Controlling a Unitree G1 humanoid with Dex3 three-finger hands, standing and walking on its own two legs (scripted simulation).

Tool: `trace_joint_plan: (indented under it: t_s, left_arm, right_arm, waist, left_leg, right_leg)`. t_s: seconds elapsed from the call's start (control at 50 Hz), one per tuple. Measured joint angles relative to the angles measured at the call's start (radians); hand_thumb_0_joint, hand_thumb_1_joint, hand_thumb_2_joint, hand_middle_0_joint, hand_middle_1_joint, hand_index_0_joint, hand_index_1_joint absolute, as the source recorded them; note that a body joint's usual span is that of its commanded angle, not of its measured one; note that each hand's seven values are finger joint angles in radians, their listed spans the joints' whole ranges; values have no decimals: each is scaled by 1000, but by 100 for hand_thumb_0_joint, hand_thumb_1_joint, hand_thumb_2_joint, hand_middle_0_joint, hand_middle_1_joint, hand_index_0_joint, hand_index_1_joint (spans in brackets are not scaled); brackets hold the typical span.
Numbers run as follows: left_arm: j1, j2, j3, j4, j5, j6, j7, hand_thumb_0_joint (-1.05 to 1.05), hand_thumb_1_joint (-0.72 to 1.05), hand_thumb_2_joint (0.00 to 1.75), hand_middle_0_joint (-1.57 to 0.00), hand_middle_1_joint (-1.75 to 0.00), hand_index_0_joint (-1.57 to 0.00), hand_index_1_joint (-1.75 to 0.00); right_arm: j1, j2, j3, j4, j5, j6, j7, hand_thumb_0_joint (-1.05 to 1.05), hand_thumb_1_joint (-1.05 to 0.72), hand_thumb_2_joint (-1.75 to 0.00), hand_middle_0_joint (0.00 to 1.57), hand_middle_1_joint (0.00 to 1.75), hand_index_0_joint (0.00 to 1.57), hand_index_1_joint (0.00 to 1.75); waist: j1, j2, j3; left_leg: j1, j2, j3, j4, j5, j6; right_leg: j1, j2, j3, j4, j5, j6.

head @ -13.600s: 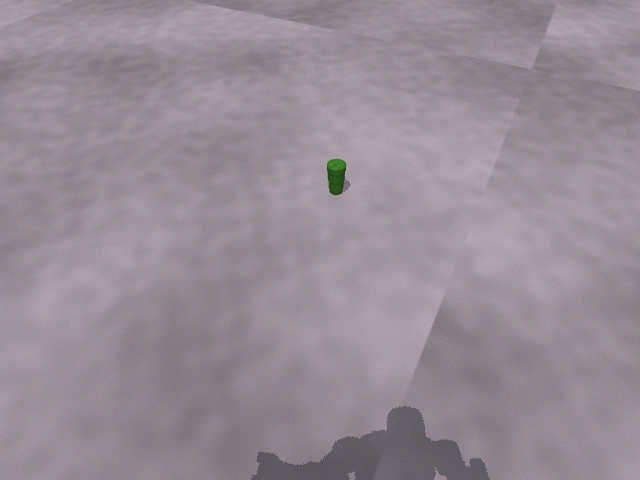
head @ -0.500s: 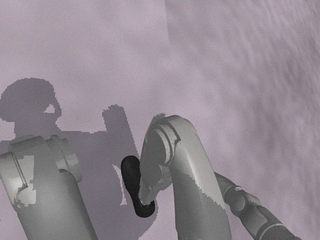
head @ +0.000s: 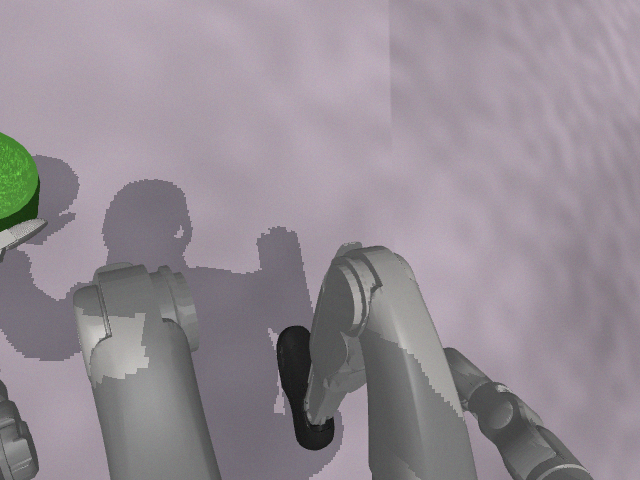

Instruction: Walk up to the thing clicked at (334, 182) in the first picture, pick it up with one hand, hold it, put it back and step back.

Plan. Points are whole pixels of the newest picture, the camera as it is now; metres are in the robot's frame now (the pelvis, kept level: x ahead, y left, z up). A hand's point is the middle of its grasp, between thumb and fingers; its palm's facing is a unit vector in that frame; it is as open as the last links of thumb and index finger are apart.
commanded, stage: settle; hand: left
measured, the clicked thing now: out of the picture +0.41 +0.31 -0.14
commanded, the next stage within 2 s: lift in 1.40 s
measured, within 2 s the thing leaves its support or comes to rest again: neither
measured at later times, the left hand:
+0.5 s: hand out of the picture +0.39 +0.33 -0.03, palm faces +0.41 -0.91 -0.08, open 11.3 cm
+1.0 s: hand out of the picture +0.40 +0.32 +0.02, palm faces +0.43 -0.90 -0.05, open 11.3 cm
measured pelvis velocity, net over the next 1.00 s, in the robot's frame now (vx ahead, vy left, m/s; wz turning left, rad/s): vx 0.02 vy -0.02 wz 0.14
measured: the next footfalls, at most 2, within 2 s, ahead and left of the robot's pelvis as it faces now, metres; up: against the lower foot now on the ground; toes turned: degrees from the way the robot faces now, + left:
none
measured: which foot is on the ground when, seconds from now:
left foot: down 0.00-1.00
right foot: down 0.00-1.00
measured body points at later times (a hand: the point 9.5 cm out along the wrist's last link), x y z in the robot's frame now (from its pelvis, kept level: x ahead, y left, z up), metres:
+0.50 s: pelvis +0.02 -0.01 +0.03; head +0.22 +0.10 +0.42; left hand +0.37 +0.38 -0.02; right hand +0.19 -0.24 -0.08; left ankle +0.08 +0.13 -0.26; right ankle +0.13 -0.12 -0.26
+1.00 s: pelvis +0.02 -0.02 +0.06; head +0.22 +0.08 +0.45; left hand +0.37 +0.37 +0.03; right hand +0.21 -0.26 -0.06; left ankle +0.08 +0.13 -0.26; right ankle +0.13 -0.12 -0.26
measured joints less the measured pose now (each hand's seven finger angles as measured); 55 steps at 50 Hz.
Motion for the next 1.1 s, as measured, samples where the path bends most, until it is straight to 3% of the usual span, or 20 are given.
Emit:
trace_joint_plan:
  t_s: [0.18, 0.38, 0.5, 0.68, 0.88, 1.1]
  left_arm:
    - [17, -111, -51, -103, -27, 100, -54, -4, -61, 93, -73, -116, -69, -122]
    - [60, -181, -43, -242, -29, 203, -79, -4, -61, 93, -72, -116, -69, -122]
    - [45, -199, -32, -260, -58, 236, -111, -4, -61, 94, -72, -116, -69, -122]
    - [-3, -232, -7, -227, -80, 270, -171, -4, -61, 94, -72, -116, -69, -122]
    - [11, -281, 10, -281, -46, 302, -163, -4, -61, 94, -72, -116, -69, -122]
    - [-12, -272, 9, -241, -47, 312, -169, -4, -61, 94, -72, -116, -69, -122]
  right_arm:
    - [60, 14, -101, 25, 77, 1, -2, 0, -91, -91, 20, 30, 20, 30]
    - [123, 59, -175, 51, 142, 18, -28, 0, -90, -91, 20, 30, 20, 30]
    - [144, 65, -216, 78, 171, 21, -44, 0, -91, -91, 20, 30, 20, 30]
    - [154, 57, -263, 80, 197, 16, -62, 0, -91, -91, 20, 30, 20, 30]
    - [157, 62, -303, 80, 208, 7, -80, 0, -91, -91, 20, 30, 20, 29]
    - [173, 70, -317, 97, 213, -9, -85, 0, -91, -91, 20, 30, 20, 30]
  waist:
    - [36, 70, -104]
    - [53, 108, -173]
    - [64, 146, -211]
    - [64, 175, -248]
    - [68, 170, -273]
    - [76, 180, -293]
  left_leg:
    - [-24, 8, 61, -47, 13, 15]
    - [-26, 6, 117, -120, 5, 1]
    - [-25, 5, 148, -158, -5, -5]
    - [-10, 13, 171, -192, -21, -9]
    - [18, 14, 191, -240, -13, -12]
    - [41, 11, 213, -284, 3, -6]
  right_leg:
    - [-36, -13, 42, -13, -6, -8]
    - [-64, -38, 80, -35, -38, -28]
    - [-79, -48, 103, -46, -60, -38]
    - [-84, -48, 121, -60, -77, -45]
    - [-66, -53, 134, -93, -75, -52]
    - [-45, -59, 150, -126, -67, -50]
